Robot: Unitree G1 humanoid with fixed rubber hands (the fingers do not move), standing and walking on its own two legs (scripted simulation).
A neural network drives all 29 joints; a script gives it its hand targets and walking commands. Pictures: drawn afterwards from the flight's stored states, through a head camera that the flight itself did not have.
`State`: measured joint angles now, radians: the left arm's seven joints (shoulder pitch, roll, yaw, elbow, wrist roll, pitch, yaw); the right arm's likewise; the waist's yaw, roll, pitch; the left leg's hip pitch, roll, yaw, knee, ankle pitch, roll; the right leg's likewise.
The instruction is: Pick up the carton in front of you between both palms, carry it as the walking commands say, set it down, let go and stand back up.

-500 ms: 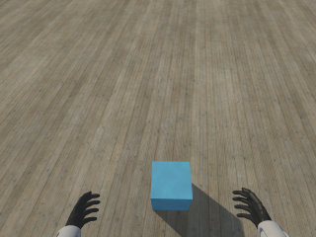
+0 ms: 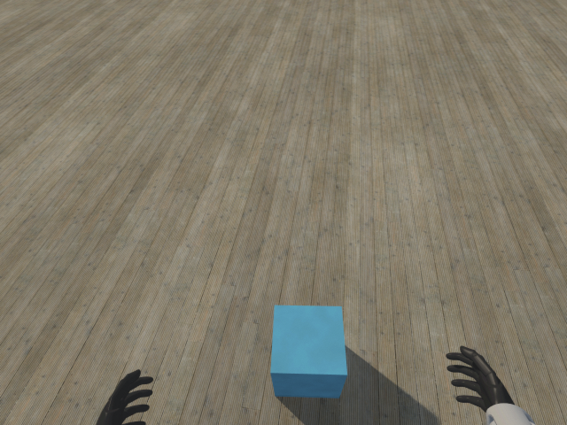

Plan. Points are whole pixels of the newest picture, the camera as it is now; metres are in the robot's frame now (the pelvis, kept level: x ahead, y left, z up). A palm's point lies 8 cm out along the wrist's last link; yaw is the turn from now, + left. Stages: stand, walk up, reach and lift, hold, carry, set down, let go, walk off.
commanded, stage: stand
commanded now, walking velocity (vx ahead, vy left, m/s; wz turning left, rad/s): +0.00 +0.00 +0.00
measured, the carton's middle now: (307, 352) +0.43 -0.04 -0.64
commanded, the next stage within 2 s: none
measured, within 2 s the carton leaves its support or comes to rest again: neither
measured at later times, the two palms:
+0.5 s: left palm out of the picture +0.10 +0.27 -0.09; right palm out of the picture +0.10 -0.28 -0.09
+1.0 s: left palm out of the picture +0.06 +0.28 -0.09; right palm out of the picture +0.06 -0.29 -0.10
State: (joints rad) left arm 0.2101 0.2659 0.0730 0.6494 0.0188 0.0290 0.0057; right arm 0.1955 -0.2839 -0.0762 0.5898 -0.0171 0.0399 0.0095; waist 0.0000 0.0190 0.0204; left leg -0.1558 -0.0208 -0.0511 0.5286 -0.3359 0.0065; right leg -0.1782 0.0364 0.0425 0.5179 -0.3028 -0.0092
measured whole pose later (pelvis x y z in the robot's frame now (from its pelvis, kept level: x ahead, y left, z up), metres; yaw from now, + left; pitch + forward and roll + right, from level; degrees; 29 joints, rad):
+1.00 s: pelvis -0.03 -0.01 +0.01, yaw +0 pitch -3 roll +0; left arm 0.19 0.31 0.04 0.91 0.01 -0.02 0.03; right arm 0.22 -0.33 -0.03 0.88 -0.01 -0.02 -0.03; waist 0.00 0.01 0.03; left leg -0.13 -0.01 -0.04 0.43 -0.24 0.00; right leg -0.16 0.03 0.04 0.43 -0.21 -0.01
